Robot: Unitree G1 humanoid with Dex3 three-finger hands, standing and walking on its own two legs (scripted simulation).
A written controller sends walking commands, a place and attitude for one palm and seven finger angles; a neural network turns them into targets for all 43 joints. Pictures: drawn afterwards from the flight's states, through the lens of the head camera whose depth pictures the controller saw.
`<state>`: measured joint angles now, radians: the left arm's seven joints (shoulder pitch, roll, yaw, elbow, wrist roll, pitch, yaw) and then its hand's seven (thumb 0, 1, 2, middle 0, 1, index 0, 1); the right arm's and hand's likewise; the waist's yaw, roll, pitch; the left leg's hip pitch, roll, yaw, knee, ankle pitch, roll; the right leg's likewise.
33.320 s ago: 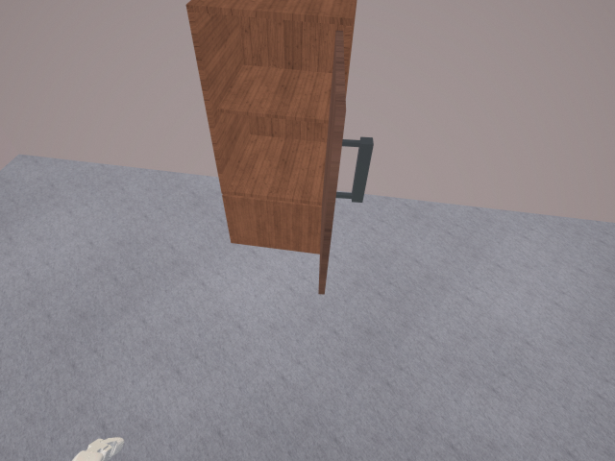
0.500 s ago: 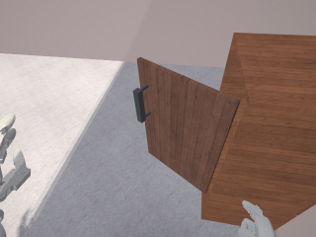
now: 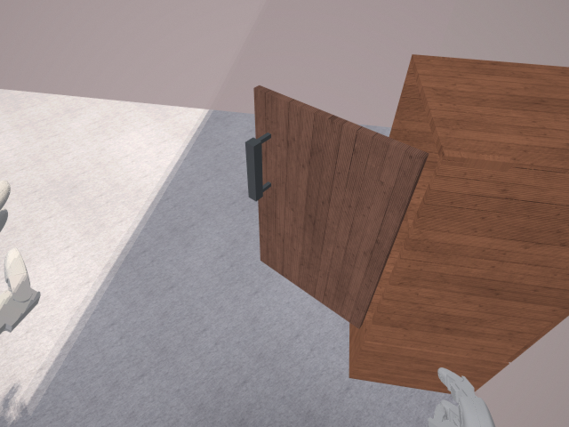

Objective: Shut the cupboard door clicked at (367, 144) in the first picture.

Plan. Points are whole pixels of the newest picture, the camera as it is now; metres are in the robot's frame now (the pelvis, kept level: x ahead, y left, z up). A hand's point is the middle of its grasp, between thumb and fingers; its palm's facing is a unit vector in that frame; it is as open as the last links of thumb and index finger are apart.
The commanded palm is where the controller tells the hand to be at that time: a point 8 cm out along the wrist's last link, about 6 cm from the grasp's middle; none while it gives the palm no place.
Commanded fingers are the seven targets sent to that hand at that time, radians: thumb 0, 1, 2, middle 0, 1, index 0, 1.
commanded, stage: step back with the hand held close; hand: left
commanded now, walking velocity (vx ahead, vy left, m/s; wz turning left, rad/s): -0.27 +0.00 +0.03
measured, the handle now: (261, 166) +0.67 +0.10 -0.01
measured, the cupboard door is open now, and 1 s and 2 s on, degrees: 59 59 59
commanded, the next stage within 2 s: stop stepping back and stand still in 0.64 s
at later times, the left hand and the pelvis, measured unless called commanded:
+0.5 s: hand out of the picture +0.10 +0.26 +0.19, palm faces +0.56 -0.70 -0.45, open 7.4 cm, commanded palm +0.04 +0.28 +0.20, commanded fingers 0.00 0.90 0.90 -0.20 -0.30 -0.20 -0.30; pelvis -0.08 -0.03 -0.02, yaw +5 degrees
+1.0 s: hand out of the picture +0.02 +0.27 +0.19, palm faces +0.54 -0.77 -0.35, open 7.4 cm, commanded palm -0.04 +0.29 +0.20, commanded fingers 0.00 0.90 0.90 -0.20 -0.30 -0.20 -0.30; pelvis -0.17 -0.01 +0.01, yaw +2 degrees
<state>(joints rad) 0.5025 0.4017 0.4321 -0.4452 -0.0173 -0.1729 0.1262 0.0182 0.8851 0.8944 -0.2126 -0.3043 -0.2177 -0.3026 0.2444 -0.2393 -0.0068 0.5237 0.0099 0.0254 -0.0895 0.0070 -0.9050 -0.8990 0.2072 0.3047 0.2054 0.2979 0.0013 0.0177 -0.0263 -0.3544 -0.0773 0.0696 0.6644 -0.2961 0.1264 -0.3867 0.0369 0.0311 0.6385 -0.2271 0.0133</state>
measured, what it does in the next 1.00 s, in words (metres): walks backwards: left foot, then right foot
